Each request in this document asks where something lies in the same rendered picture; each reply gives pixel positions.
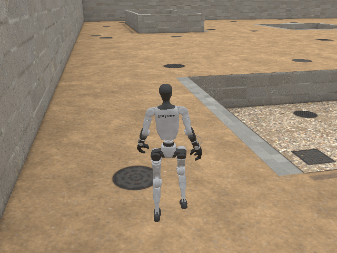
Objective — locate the left robot hand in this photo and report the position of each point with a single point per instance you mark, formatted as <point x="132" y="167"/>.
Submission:
<point x="144" y="146"/>

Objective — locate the robot right forearm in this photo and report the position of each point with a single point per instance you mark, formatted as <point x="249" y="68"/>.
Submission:
<point x="194" y="140"/>

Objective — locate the robot left upper arm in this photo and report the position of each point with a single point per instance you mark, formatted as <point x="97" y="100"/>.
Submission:
<point x="147" y="121"/>

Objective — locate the robot left forearm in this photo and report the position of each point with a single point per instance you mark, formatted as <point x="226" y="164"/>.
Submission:
<point x="142" y="138"/>

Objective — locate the left robot shin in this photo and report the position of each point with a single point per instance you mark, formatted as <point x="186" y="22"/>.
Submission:
<point x="156" y="197"/>

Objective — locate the right robot thigh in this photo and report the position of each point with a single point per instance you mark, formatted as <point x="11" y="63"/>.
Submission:
<point x="180" y="156"/>

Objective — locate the right robot hand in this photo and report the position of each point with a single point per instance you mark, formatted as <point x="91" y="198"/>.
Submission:
<point x="198" y="152"/>

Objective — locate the robot right upper arm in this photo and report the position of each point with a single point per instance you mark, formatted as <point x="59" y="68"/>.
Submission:
<point x="186" y="119"/>

